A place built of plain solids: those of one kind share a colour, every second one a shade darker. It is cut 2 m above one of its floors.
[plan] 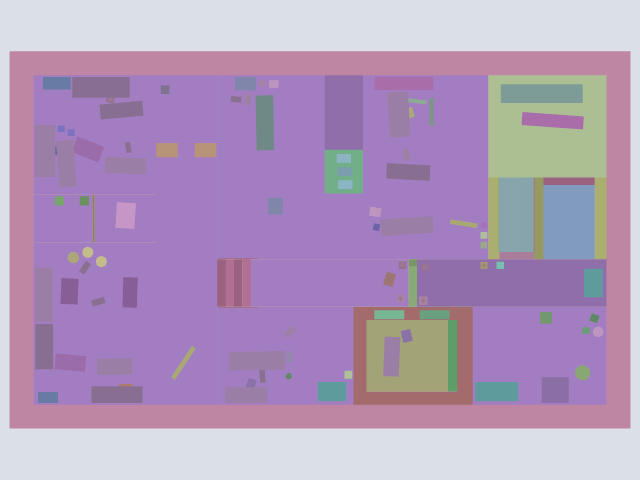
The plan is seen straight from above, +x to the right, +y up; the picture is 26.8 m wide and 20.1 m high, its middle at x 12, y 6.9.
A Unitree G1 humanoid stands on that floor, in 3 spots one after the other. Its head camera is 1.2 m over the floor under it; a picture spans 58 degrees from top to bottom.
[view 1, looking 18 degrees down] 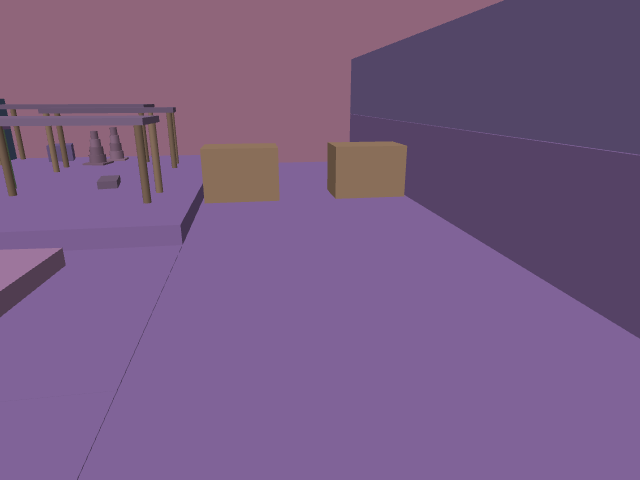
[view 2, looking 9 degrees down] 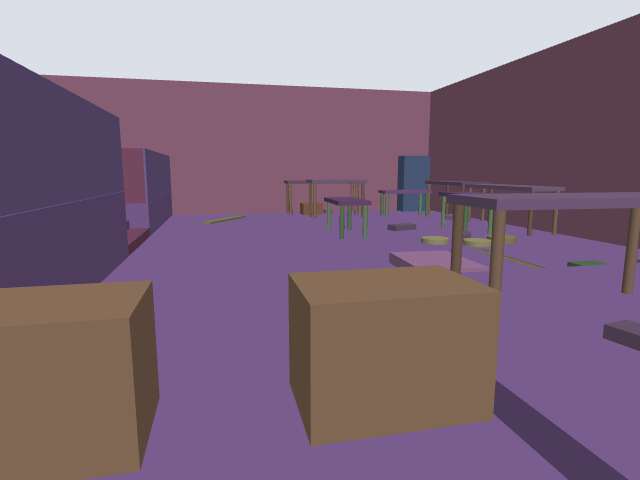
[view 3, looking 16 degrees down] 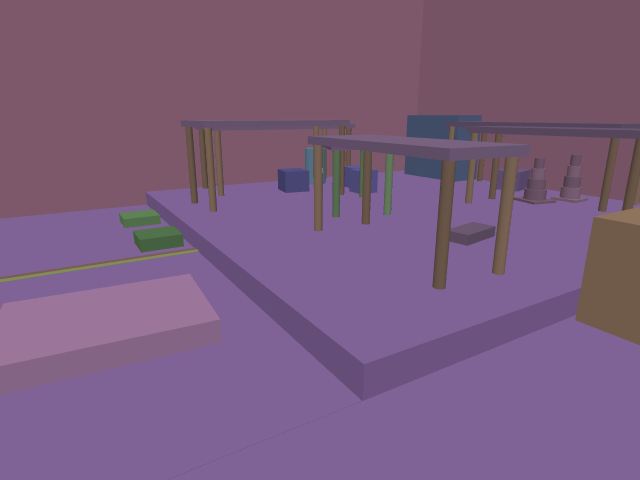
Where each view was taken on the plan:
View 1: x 5.72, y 5.10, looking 81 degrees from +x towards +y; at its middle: floor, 3.88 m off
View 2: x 6.40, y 12.67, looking -103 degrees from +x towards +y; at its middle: floor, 7.67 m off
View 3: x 6.40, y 7.80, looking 149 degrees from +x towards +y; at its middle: floor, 3.70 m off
